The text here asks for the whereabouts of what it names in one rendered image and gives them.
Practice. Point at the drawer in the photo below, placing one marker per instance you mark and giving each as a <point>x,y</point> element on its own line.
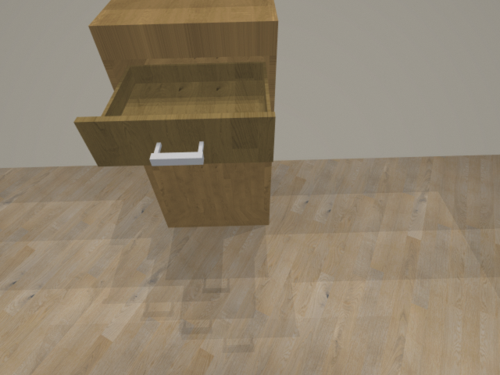
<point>226,105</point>

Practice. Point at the cabinet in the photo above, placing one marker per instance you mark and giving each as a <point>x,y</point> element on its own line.
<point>156,32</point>

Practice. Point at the handle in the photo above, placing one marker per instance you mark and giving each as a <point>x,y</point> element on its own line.
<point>177,158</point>

